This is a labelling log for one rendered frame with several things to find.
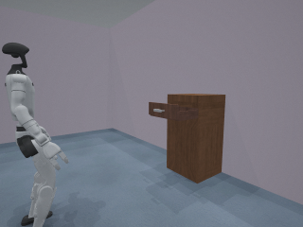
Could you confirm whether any right robot shin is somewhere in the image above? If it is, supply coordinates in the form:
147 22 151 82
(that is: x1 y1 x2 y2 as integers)
32 185 57 227

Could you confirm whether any right robot hand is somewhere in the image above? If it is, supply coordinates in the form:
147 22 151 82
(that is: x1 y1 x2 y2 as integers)
42 141 69 170

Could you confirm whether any right robot upper arm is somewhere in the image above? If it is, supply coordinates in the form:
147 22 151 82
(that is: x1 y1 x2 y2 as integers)
10 74 28 117

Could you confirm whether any humanoid robot torso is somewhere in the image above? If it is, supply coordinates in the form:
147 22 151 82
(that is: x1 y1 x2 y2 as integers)
5 70 35 147

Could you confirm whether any cabinet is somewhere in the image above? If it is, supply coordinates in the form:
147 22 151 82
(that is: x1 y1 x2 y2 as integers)
167 94 225 183

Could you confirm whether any drawer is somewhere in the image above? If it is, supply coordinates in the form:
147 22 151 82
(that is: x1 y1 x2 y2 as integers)
149 102 199 121

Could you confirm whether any left robot hand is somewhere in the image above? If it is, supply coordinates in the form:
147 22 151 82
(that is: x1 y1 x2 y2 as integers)
39 126 51 141

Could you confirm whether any right robot forearm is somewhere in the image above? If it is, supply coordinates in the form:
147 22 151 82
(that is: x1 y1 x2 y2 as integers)
14 105 50 147

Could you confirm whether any handle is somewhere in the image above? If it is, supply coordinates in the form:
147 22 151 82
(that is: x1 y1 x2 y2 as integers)
153 109 165 113

